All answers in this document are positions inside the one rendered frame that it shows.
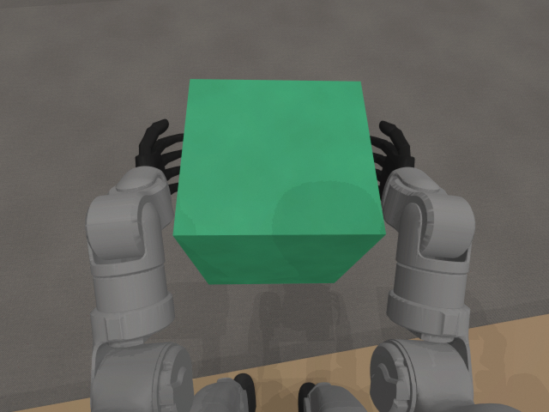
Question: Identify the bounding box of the right robot upper arm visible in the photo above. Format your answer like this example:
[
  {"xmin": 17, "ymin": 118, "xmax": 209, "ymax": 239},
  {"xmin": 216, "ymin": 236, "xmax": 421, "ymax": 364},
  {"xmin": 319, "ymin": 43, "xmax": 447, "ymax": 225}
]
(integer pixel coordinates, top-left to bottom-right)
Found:
[{"xmin": 370, "ymin": 339, "xmax": 521, "ymax": 412}]

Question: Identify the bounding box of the robot left hand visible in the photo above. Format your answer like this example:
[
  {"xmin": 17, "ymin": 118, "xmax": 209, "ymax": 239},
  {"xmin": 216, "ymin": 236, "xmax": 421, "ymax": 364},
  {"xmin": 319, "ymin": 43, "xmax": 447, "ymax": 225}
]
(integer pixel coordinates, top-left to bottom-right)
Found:
[{"xmin": 136, "ymin": 119, "xmax": 184, "ymax": 194}]

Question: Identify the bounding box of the robot right forearm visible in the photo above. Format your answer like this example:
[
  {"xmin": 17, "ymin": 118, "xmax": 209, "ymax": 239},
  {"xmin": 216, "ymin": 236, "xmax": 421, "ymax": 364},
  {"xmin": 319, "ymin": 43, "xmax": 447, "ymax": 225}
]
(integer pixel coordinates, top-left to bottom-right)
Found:
[{"xmin": 381, "ymin": 167, "xmax": 475, "ymax": 395}]

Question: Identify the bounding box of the left robot upper arm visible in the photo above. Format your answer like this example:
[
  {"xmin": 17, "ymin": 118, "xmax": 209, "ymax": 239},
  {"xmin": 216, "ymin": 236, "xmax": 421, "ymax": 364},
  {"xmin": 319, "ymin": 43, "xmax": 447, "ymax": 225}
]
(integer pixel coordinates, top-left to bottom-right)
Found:
[{"xmin": 91, "ymin": 342, "xmax": 194, "ymax": 412}]

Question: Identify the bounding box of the carton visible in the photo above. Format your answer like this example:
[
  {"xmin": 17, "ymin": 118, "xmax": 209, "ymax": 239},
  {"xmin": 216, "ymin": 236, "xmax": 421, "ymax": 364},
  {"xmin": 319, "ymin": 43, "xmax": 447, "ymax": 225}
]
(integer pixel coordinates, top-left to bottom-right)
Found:
[{"xmin": 172, "ymin": 79, "xmax": 386, "ymax": 284}]

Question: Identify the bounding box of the robot right hand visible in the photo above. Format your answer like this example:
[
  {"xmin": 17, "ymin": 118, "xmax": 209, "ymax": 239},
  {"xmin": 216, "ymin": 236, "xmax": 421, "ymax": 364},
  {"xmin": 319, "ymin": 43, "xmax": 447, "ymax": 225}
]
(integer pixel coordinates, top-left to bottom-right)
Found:
[{"xmin": 370, "ymin": 121, "xmax": 414, "ymax": 201}]

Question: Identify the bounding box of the right robot thigh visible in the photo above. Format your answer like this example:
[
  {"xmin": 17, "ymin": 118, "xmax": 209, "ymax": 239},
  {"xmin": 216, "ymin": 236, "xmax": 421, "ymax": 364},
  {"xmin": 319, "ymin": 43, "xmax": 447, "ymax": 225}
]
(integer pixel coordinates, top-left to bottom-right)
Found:
[{"xmin": 304, "ymin": 385, "xmax": 367, "ymax": 412}]

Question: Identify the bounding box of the robot left forearm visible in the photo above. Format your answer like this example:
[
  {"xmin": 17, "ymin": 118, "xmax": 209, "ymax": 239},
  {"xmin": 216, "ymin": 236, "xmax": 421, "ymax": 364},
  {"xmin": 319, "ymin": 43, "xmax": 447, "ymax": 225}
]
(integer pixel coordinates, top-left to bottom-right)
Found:
[{"xmin": 85, "ymin": 166, "xmax": 175, "ymax": 408}]

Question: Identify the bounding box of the robot right shin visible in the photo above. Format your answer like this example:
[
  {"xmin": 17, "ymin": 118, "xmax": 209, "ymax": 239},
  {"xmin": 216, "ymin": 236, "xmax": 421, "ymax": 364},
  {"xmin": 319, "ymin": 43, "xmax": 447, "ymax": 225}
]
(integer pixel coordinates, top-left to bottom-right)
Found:
[{"xmin": 309, "ymin": 382, "xmax": 331, "ymax": 394}]

